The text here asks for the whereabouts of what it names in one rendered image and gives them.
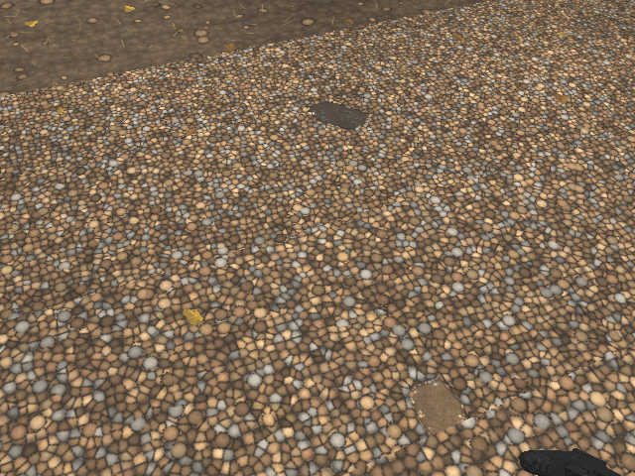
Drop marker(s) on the right robot hand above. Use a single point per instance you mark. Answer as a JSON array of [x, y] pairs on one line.
[[563, 463]]

